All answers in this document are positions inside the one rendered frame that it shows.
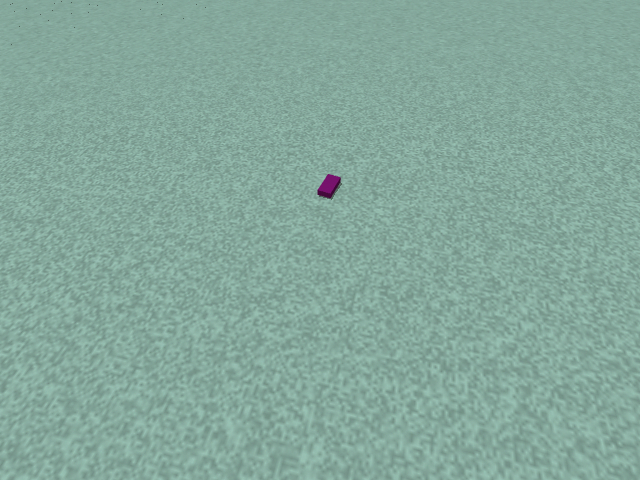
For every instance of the small box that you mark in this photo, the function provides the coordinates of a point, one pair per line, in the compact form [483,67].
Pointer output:
[329,185]

